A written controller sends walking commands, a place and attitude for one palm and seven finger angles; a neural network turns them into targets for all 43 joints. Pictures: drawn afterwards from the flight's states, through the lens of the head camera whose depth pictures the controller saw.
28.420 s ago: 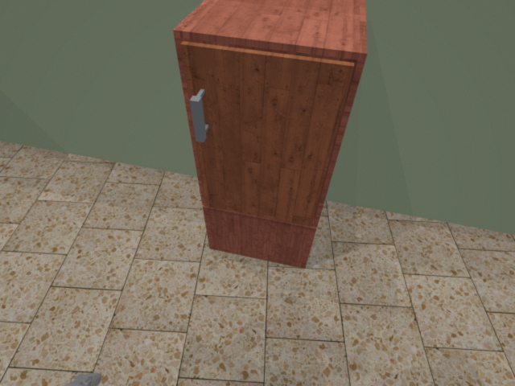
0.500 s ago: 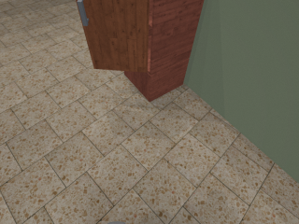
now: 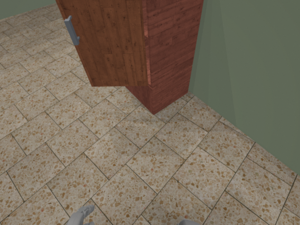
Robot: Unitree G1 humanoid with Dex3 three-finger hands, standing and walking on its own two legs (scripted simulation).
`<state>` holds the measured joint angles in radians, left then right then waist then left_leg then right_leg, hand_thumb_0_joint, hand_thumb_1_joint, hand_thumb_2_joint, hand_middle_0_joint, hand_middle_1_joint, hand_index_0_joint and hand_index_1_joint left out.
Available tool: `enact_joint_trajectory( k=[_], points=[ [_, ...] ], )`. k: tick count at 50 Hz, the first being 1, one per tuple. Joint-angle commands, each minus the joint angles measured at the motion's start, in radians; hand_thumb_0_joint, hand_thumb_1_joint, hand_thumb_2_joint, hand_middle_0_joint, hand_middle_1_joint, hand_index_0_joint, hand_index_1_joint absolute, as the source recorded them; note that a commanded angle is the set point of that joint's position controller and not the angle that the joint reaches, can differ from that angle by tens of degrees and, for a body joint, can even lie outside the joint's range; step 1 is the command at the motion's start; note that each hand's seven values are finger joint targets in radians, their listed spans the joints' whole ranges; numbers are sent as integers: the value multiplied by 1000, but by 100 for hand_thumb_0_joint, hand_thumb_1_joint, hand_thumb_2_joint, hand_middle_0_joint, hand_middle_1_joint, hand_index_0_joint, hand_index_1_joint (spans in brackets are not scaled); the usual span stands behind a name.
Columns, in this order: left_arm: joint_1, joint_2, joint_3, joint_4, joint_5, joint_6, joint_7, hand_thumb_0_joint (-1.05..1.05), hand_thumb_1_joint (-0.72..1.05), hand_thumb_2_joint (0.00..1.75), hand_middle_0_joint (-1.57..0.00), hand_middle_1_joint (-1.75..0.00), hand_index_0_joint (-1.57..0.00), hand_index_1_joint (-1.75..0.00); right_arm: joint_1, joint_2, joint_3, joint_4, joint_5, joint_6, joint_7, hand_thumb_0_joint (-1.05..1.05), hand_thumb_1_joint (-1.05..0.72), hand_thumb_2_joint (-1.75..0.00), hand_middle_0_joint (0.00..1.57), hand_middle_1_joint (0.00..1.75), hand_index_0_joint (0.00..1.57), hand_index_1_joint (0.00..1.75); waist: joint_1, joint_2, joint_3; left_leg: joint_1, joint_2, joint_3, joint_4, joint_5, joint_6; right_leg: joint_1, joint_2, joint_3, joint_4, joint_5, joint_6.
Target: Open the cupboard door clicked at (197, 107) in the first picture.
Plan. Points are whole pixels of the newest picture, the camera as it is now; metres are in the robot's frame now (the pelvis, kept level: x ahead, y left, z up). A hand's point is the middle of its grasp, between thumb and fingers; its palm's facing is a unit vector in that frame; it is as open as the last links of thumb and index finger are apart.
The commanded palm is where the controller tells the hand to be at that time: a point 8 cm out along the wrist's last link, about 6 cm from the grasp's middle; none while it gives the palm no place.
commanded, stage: take the last steps up to it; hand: left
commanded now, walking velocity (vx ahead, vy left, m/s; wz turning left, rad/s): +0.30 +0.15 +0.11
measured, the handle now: (73, 30) +0.97 +0.42 +0.01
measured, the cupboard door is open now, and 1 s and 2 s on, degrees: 51 51 51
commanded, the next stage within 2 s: come to a stop and stand still in 0.86 s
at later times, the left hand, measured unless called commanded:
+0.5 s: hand out of the picture +0.07 +0.22 -0.17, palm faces +0.20 -0.97 -0.17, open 7.3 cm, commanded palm none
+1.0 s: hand (85, 131) +0.46 +0.28 -0.14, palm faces +0.03 -0.97 -0.23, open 7.3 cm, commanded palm none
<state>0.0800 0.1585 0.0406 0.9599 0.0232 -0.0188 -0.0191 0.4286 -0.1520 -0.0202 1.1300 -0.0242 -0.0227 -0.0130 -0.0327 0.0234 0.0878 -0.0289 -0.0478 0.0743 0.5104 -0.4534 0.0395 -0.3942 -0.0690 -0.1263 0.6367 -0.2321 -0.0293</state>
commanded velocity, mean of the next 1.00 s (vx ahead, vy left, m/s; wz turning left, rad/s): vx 0.22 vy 0.11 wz -0.02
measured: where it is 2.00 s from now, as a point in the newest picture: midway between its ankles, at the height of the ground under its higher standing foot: (141, 195)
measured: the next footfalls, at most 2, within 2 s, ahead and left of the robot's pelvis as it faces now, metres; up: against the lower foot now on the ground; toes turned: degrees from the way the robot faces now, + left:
left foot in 0.48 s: +0.28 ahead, +0.19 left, +0.00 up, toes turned +12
right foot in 0.92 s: +0.42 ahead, +0.00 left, +0.00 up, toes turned -6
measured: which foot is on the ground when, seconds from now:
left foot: down 0.00-0.00, up 0.02-0.46, down 0.48-0.92, up 0.94-1.00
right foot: down 0.00-0.48, up 0.50-0.90, down 0.92-1.00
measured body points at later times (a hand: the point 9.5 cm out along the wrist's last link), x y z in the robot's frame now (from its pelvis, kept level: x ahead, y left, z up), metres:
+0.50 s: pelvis +0.18 +0.07 +0.00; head +0.22 +0.08 +0.45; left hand +0.07 +0.28 -0.15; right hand +0.33 -0.15 -0.14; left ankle +0.25 +0.18 -0.73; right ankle +0.06 -0.09 -0.71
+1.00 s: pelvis +0.36 +0.10 +0.01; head +0.40 +0.08 +0.45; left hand +0.46 +0.33 -0.12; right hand +0.30 -0.13 -0.16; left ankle +0.26 +0.19 -0.67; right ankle +0.38 +0.01 -0.72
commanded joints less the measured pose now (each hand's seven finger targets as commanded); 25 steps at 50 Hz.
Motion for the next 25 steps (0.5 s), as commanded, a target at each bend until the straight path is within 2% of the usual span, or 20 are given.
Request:
enact_joint_trajectory(
  k=[1, 2, 3, 5, 6, 8, 9, 10, 11, 14, 17, 19, 20, 21, 22, 23, 24, 25],
  points=[
    [369, 275, 79, 44, -12, -26, 31, 0, 90, 90, -20, -30, -20, -30, -64, -148, -46, -97, 11, -19, 1, 0, -90, -90, 20, 30, 20, 30, 172, -292, -175, -591, 53, -121, 769, -90, -16, 530, -480, 680, -401, -53, -199],
    [284, 217, 64, 25, -12, -24, 37, 0, 90, 90, -20, -30, -20, -30, -138, -124, -50, -114, 8, -10, 5, 0, -90, -90, 20, 30, 20, 30, 135, -163, -46, -621, 101, -146, 785, 14, -18, 365, -438, 569, -425, -131, -169],
    [229, 160, 46, 18, -9, -30, 37, 0, 90, 90, -20, -30, -20, -30, -154, -91, -43, -106, 3, 1, 12, 0, -90, -90, 20, 30, 20, 30, 98, -96, -7, -588, 130, -145, 754, 108, -27, 250, -371, 421, -430, -99, -124],
    [208, 105, 32, 24, -6, -46, 34, 0, 90, 90, -20, -30, -20, -30, -89, -43, -38, -72, -3, 20, 23, 0, -90, -90, 20, 30, 20, 30, 55, -144, -24, -531, 143, -105, 686, 204, -49, 186, -286, 223, -446, 22, -69],
    [217, 96, 29, 35, -5, -53, 32, 0, 90, 90, -20, -30, -20, -30, -65, -35, -37, -64, -4, 25, 27, 0, -90, -90, 20, 30, 20, 30, 42, -156, -40, -524, 142, -83, 645, 232, -59, 198, -259, 161, -446, 93, -57],
    [256, 73, 32, 49, -2, -67, 31, 0, 90, 90, -20, -30, -20, -30, -69, -26, -39, -67, -6, 29, 30, 0, -90, -90, 20, 30, 20, 30, 41, -168, -50, -548, 147, -62, 579, 264, -78, 237, -241, 111, -436, 244, -59],
    [279, 81, 28, 66, -1, -73, 31, 0, 90, 90, -20, -30, -20, -30, -95, -19, -40, -74, -3, 28, 34, 0, -90, -90, 20, 30, 20, 30, 48, -156, -50, -564, 146, -50, 551, 275, -84, 265, -237, 104, -430, 314, -60],
    [279, 95, 29, 68, -2, -76, 31, 0, 90, 90, -20, -30, -20, -30, -106, -24, -39, -85, -3, 29, 36, 0, -90, -90, 20, 30, 20, 30, 41, -141, -58, -577, 151, -46, 522, 289, -88, 287, -244, 80, -423, 357, -68],
    [279, 109, 31, 73, -2, -77, 29, 0, 90, 90, -20, -30, -20, -30, -132, -25, -37, -95, -3, 29, 40, 0, -90, -90, 20, 30, 20, 30, 43, -134, -56, -576, 154, -34, 486, 306, -93, 288, -242, 59, -422, 368, -68],
    [303, 128, 27, 98, 1, -78, 28, 0, 90, 90, -20, -30, -20, -30, -224, -33, -33, -137, 0, 23, 52, 0, -90, -90, 20, 30, 20, 30, 61, -170, -26, -577, 143, -1, 347, 317, -93, 317, -242, 40, -422, 373, -70],
    [317, 153, 29, 112, 4, -71, 31, 0, 90, 90, -20, -30, -20, -30, -311, -53, -27, -175, 1, 14, 61, 0, -90, -90, 20, 30, 20, 30, 78, -188, 1, -530, 125, 22, 210, 300, -78, 326, -263, 40, -410, 355, -72],
    [321, 169, 35, 120, 9, -63, 34, 0, 90, 90, -20, -30, -20, -30, -334, -62, -26, -191, 3, 3, 63, 0, -90, -90, 20, 30, 20, 30, 79, -203, -2, -464, 112, 24, 131, 249, -57, 334, -282, 52, -374, 347, -69],
    [315, 179, 39, 119, 8, -58, 35, 0, 90, 90, -20, -30, -20, -30, -322, -68, -27, -192, 4, -2, 61, 0, -90, -90, 20, 30, 20, 30, 71, -206, -4, -406, 95, 35, 94, 225, -45, 320, -285, 44, -347, 356, -66],
    [300, 185, 42, 119, 5, -53, 34, 0, 90, 90, -20, -30, -20, -30, -272, -83, -28, -180, 2, -7, 56, 0, -90, -90, 20, 30, 20, 30, 38, -196, -20, -295, 66, 62, 37, 235, -35, 280, -264, 22, -290, 368, -54],
    [279, 181, 44, 113, 4, -50, 33, 0, 90, 90, -20, -30, -20, -30, -153, -113, -36, -146, -2, -14, 47, 0, -90, -90, 20, 30, 20, 30, -22, -145, -63, -122, 48, 72, -37, 262, -24, 217, -227, -13, -153, 375, -35],
    [291, 146, 35, 101, 0, -44, 27, 0, 90, 90, -20, -30, -20, -30, -14, -194, -54, -105, -9, -20, 33, 0, -90, -90, 20, 30, 20, 30, -73, 5, -160, 94, 124, 11, -48, 283, 2, 110, -159, -58, 76, 224, -8],
    [326, 80, 25, 78, -10, -41, 19, 0, 90, 90, -20, -30, -20, -30, 85, -304, -84, -88, -19, -23, 18, 0, -90, -90, 20, 30, 20, 30, -88, 274, -237, 253, 369, -346, -103, 348, 97, -138, -4, -87, 379, -314, 34],
    [228, 71, 17, 31, -9, -44, 25, 0, 90, 90, -20, -30, -20, -30, 124, -318, -82, -83, -12, -11, 3, 0, -90, -90, 20, 30, 20, 30, -111, 197, -196, 192, 435, -408, -181, 435, 168, -223, 18, 21, 571, -394, 4]
  ],
)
